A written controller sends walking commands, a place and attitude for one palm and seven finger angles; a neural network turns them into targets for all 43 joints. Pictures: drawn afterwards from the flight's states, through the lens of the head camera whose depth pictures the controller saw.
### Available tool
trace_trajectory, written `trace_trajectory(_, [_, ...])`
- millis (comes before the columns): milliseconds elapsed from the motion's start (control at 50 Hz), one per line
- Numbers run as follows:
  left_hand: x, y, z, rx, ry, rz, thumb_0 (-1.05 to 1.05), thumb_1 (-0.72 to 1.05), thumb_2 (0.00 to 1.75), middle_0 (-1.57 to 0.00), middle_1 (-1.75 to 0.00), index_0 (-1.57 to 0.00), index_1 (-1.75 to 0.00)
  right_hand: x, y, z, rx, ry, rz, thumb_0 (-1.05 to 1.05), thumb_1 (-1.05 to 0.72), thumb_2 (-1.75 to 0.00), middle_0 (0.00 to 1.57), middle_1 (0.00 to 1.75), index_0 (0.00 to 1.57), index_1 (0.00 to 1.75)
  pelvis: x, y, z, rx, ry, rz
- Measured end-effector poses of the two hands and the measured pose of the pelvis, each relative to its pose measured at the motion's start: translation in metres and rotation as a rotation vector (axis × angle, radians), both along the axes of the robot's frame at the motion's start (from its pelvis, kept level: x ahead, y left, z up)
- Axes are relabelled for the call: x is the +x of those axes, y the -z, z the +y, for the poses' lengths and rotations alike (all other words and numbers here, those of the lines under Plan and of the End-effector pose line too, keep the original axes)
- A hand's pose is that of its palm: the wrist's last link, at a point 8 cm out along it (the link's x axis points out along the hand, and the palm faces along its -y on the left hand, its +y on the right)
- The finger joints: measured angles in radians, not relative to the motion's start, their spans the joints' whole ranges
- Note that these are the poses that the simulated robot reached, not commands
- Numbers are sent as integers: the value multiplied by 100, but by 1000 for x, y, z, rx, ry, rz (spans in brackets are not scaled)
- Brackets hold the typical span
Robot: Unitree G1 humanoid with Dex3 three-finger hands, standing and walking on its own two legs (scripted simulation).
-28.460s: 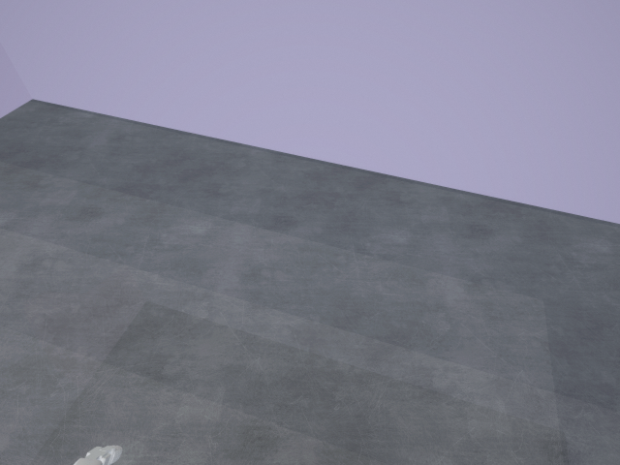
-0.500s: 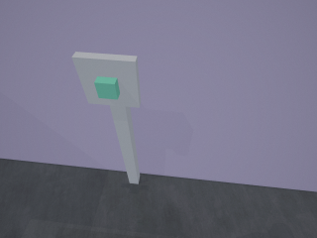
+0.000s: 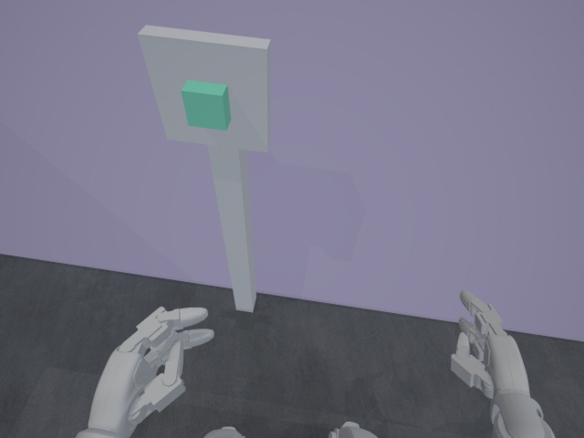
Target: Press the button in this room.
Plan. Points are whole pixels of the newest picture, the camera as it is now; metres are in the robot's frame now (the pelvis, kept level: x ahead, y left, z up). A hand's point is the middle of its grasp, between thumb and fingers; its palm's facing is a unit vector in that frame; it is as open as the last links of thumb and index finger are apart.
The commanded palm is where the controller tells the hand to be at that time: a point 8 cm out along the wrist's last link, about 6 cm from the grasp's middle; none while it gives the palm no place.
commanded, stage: raise the hand and make a fist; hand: left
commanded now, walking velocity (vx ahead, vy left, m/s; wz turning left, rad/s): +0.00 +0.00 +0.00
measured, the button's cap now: (208, 104) +0.56 +0.18 +0.15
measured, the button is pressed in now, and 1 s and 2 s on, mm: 0 0 0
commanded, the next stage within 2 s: aim a knuckle at the button in 1.58 s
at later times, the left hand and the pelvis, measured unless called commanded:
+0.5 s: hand (134, 346) +0.20 +0.20 +0.07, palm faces -0.04 -1.00 -0.07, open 3.1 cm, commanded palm +0.17 +0.25 +0.08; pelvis +0.00 +0.02 +0.01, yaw +1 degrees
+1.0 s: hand (103, 297) +0.24 +0.23 +0.12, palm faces -0.02 -1.00 -0.08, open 3.1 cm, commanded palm +0.21 +0.28 +0.13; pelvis +0.03 +0.02 +0.03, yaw +2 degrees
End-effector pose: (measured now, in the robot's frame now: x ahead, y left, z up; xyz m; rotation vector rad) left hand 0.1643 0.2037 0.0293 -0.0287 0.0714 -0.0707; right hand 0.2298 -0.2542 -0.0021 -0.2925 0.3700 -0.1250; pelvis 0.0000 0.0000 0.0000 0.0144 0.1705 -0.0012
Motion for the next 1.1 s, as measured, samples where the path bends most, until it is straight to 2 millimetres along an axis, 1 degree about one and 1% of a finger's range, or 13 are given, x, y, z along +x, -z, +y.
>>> trace_trajectory(60, [-20, 7, 16, 25, -82, 45, 1, 90, 90, -63, -76, -63, -76, 8, 7, 17, 5, -44, 6, 1, -91, -90, 20, 30, 19, 30, -2, 7, 1, -16, -16, 10])
trace_trajectory(120, [-24, -4, 28, 62, -112, -9, 2, 90, 90, -71, -85, -71, -85, 3, 25, 38, 25, -90, 56, 0, -91, -90, 20, 30, 19, 30, -5, 12, 2, -36, -34, 17])
trace_trajectory(200, [-8, -22, 29, 79, -44, -86, 2, 90, 90, -82, -97, -82, -97, -21, 54, 62, 83, -110, 159, 1, -91, -90, 20, 30, 20, 30, -9, 14, 6, -54, -46, 20])
trace_trajectory(260, [8, -27, 26, 77, 20, -60, 2, 90, 90, -90, -106, -90, -106, -46, 69, 71, 133, -75, 238, 1, -90, -90, 20, 30, 20, 30, -10, 10, 10, -56, -42, 17])
trace_trajectory(360, [20, -34, 31, 74, 18, 21, 2, 90, 90, -104, -121, -103, -121, -83, 73, 70, 168, 14, 315, 1, -90, -90, 21, 30, 20, 30, -6, -1, 16, -46, -25, 6])
trace_trajectory(400, [21, -38, 36, 80, -5, 24, 2, 90, 90, -109, -127, -109, -127, -91, 70, 64, 157, 39, 328, 1, -90, -90, 21, 30, 20, 30, -4, -5, 18, -43, -21, 1])
trace_trajectory(460, [21, -45, 44, 93, -30, 6, 2, 90, 90, -117, -135, -116, -135, -97, 65, 53, 123, 59, 331, 1, -90, -90, 21, 30, 20, 30, -1, -8, 20, -43, -20, -3])
trace_trajectory(540, [24, -51, 49, 101, -30, -18, 2, 90, 90, -123, -143, -123, -142, -91, 55, 40, 74, 65, 307, 1, -90, -90, 21, 30, 20, 30, 2, -11, 23, -45, -23, -9])
trace_trajectory(640, [31, -58, 53, 98, -24, -28, 2, 90, 90, -128, -147, -127, -147, -70, 39, 33, 45, 61, 241, 1, -90, -90, 20, 30, 20, 30, 8, -16, 25, -47, -24, -21])
trace_trajectory(760, [39, -71, 61, 96, -43, -49, 2, 89, 90, -129, -149, -129, -149, -41, 22, 43, 57, 21, 168, 1, -91, -90, 20, 30, 20, 30, 16, -23, 24, -49, -28, -41])
trace_trajectory(860, [45, -81, 67, 103, -48, -51, 2, 89, 90, -130, -150, -129, -149, -25, 16, 58, 82, -29, 144, 1, -90, -90, 20, 30, 20, 30, 21, -28, 24, -50, -33, -57])
trace_trajectory(980, [51, -95, 75, 107, -50, -59, 2, 89, 90, -130, -150, -130, -150, -21, 16, 69, 103, -65, 157, 1, -90, -90, 20, 30, 20, 30, 25, -34, 24, -50, -37, -76])
trace_trajectory(1100, [58, -106, 82, 110, -44, -68, 2, 89, 90, -130, -150, -130, -150, -28, 18, 66, 99, -65, 188, 1, -90, -90, 21, 30, 20, 30, 26, -39, 22, -46, -38, -94])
